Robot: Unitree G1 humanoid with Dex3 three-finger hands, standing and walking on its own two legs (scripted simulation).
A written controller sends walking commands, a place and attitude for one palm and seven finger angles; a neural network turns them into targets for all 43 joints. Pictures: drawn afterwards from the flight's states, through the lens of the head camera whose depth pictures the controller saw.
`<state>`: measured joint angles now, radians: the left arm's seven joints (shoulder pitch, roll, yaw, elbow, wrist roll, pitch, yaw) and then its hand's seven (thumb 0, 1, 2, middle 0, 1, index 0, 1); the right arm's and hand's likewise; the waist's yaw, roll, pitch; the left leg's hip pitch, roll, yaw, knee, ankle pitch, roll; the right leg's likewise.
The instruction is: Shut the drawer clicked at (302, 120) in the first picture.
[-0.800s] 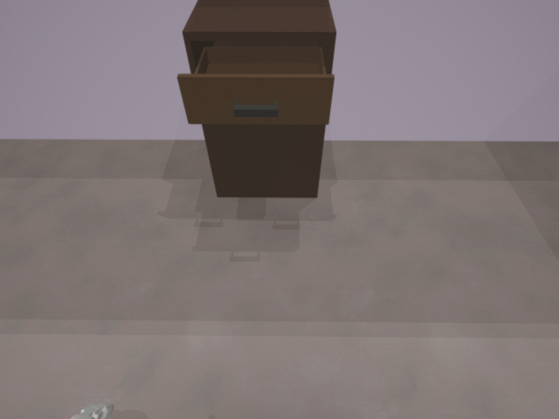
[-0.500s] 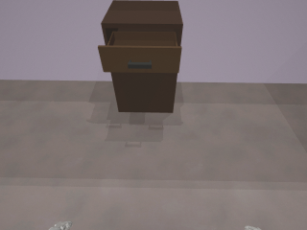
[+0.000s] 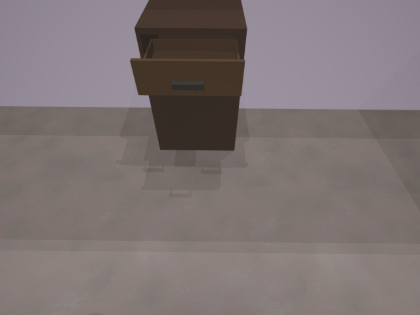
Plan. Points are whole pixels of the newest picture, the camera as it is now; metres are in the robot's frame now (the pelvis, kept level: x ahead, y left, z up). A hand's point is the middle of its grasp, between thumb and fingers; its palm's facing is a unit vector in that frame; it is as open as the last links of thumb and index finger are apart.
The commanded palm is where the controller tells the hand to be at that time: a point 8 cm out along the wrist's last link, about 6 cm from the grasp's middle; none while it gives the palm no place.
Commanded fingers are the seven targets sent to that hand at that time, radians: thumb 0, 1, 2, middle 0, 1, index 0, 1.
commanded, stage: stand and wait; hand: left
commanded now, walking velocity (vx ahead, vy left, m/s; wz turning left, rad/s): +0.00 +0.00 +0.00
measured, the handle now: (188, 82) +0.97 +0.14 -0.10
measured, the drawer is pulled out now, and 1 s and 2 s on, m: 0.24 0.24 0.24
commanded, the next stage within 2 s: look at it before walking up in 0.02 s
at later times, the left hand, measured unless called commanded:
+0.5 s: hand out of the picture +0.07 +0.24 -0.16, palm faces -0.03 -0.95 -0.31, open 7.3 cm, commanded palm none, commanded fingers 0.00 0.90 0.90 -0.20 -0.30 -0.20 -0.30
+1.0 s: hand out of the picture +0.05 +0.21 -0.18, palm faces -0.06 -0.97 -0.23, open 7.3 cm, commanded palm none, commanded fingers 0.00 0.90 0.90 -0.20 -0.30 -0.20 -0.30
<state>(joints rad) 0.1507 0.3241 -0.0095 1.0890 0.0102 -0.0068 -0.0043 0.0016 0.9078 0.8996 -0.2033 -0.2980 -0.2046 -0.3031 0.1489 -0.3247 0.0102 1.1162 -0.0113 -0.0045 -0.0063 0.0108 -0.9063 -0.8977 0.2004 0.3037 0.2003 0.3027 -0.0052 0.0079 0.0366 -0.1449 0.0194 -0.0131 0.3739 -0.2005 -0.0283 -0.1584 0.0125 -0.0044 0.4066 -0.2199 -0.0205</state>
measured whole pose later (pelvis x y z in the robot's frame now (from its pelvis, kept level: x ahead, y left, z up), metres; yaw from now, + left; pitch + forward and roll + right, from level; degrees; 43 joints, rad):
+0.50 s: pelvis +0.00 +0.01 +0.00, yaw +0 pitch -1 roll +0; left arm 0.15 0.32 -0.01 1.09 0.01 -0.01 0.00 0.00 0.91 0.90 -0.20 -0.30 -0.20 -0.30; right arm 0.14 -0.31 0.01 1.11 -0.01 -0.01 -0.01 0.01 -0.91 -0.90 0.20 0.30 0.20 0.30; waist 0.00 0.00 0.03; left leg -0.14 0.01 -0.01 0.36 -0.19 -0.02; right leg -0.16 0.01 0.00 0.39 -0.21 -0.01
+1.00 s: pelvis +0.03 +0.01 -0.01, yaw -5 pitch -1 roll +1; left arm 0.31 0.24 0.02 1.08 0.02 0.01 -0.03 0.00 0.91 0.90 -0.20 -0.30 -0.20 -0.30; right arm 0.26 -0.23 -0.01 1.09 -0.02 -0.02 -0.01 0.01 -0.91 -0.90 0.20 0.30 0.20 0.30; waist 0.02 -0.01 0.00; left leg -0.16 0.04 0.07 0.53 -0.35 -0.02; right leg -0.23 0.03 0.07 0.61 -0.37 -0.04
